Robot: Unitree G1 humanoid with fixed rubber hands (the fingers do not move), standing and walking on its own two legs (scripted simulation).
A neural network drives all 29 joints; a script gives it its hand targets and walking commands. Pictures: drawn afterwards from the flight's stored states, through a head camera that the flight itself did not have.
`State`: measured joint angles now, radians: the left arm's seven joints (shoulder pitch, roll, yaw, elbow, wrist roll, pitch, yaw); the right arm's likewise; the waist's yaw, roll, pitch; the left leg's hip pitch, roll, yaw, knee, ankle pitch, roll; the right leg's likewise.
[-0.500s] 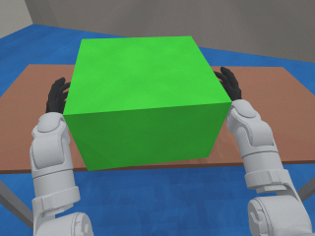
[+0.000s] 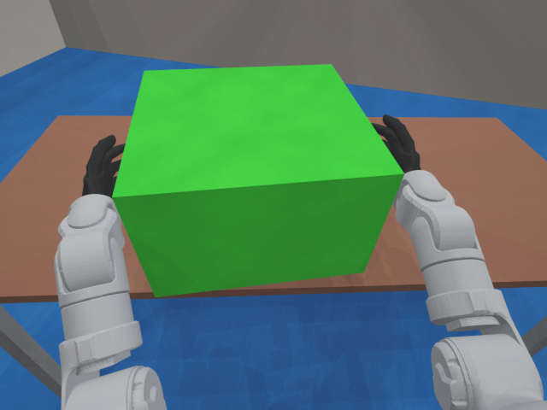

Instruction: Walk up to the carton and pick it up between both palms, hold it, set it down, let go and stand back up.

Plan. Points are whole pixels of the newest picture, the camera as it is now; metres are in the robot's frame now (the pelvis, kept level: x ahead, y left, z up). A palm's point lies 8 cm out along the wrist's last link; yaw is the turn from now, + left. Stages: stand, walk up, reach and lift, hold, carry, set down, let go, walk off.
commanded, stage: hold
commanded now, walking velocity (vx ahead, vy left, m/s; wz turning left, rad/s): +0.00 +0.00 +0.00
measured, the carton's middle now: (251, 169) +0.43 +0.02 +0.16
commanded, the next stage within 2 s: none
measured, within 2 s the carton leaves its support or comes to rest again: neither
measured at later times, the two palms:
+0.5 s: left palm (104, 198) +0.35 +0.22 +0.18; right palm (401, 173) +0.36 -0.18 +0.20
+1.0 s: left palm (102, 201) +0.34 +0.22 +0.18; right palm (400, 176) +0.36 -0.18 +0.20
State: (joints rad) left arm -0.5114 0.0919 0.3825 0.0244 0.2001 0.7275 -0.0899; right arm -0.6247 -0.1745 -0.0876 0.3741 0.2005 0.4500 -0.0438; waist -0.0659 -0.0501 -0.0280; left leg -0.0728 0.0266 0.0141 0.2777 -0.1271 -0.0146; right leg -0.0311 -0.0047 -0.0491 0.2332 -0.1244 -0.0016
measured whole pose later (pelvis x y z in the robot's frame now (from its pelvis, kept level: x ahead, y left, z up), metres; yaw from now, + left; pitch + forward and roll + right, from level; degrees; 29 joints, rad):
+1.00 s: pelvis +0.00 +0.00 +0.00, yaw +0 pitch -4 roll -1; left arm -0.47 0.09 0.37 -0.03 0.19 0.73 -0.09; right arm -0.60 -0.18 -0.07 0.34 0.23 0.44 -0.05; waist -0.07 -0.05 -0.02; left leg -0.08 0.03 0.01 0.29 -0.13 -0.01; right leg -0.03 0.00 -0.05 0.23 -0.12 0.00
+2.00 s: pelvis +0.00 +0.00 +0.00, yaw +0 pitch -4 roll -1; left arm -0.47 0.08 0.38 -0.02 0.19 0.73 -0.09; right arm -0.59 -0.17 -0.08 0.34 0.22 0.44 -0.05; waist -0.08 -0.06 -0.02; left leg -0.07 0.03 0.01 0.29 -0.13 -0.02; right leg -0.03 0.00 -0.05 0.23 -0.13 0.00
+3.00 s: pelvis +0.00 +0.00 +0.00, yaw +0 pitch -4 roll -1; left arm -0.47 0.07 0.38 -0.01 0.20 0.73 -0.09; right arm -0.59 -0.18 -0.08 0.34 0.22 0.44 -0.05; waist -0.06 -0.05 -0.02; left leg -0.07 0.03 0.02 0.28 -0.13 -0.01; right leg -0.03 -0.01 -0.04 0.23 -0.12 0.00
